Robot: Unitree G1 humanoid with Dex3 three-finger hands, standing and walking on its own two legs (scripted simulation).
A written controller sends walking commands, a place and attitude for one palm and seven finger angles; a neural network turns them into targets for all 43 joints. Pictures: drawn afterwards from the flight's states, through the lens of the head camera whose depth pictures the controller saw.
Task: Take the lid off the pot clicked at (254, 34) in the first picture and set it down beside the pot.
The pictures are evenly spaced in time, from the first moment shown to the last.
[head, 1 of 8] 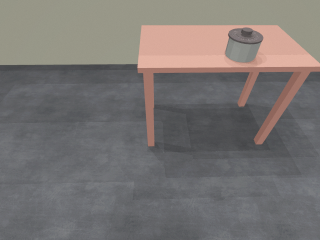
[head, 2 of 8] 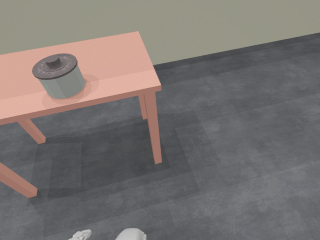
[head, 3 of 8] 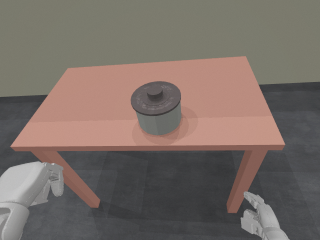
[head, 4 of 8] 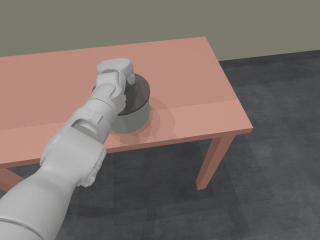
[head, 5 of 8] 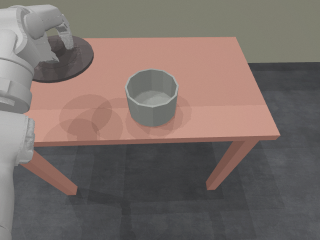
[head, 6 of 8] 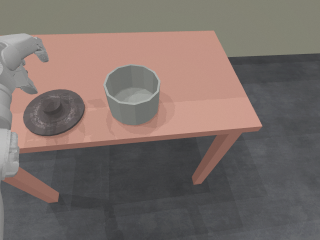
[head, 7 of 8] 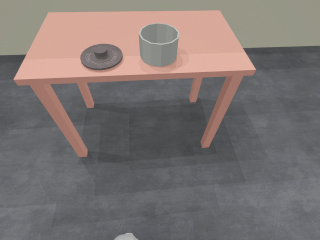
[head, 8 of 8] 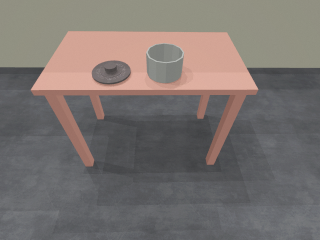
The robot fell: no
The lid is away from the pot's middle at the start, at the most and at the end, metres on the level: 0.00 0.25 0.24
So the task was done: yes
